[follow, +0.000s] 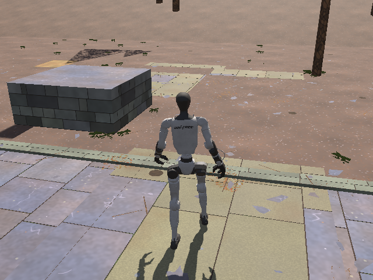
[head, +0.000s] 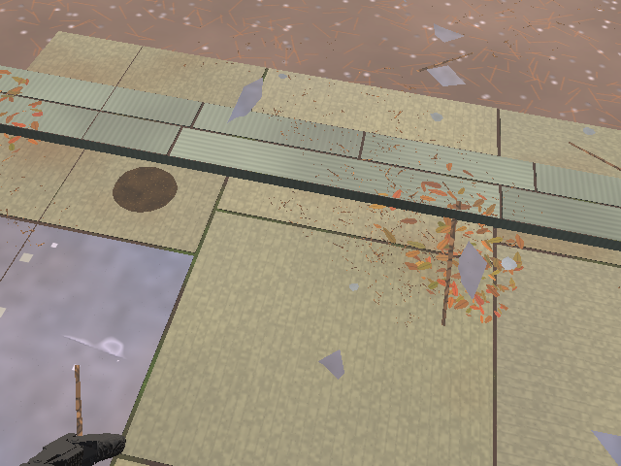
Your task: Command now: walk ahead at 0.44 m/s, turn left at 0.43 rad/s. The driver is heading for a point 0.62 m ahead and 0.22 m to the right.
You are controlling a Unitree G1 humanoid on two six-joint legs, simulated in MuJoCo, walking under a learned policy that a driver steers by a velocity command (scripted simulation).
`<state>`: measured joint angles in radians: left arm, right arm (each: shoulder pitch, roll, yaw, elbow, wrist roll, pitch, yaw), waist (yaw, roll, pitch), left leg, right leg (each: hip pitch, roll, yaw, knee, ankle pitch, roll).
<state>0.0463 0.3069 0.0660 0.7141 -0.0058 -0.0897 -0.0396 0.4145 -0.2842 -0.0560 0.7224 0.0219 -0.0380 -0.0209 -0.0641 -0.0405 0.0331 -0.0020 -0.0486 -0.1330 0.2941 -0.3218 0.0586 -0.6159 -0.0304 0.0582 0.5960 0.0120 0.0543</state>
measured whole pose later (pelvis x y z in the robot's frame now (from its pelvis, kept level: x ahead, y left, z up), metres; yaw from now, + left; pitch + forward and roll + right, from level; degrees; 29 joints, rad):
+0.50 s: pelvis +0.27 -0.02 +0.00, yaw -4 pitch +1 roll -1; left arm 0.39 0.28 0.06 0.81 -0.03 -0.05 0.00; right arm 0.06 -0.28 -0.02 0.63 0.00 -0.10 0.01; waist 0.11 0.03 0.04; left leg -0.57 0.05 -0.10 0.59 -0.04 -0.05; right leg -0.10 0.08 0.12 0.32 -0.25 -0.04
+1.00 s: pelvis +0.53 -0.03 -0.01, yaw -22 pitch +1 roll +2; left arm 0.08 0.29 0.05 0.63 -0.02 -0.03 -0.05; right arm 0.35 -0.30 -0.07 0.82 0.01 -0.08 -0.01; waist -0.10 -0.04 0.05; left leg 0.05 -0.01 0.19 0.25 -0.31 0.00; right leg -0.64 -0.08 0.02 0.67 -0.02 -0.01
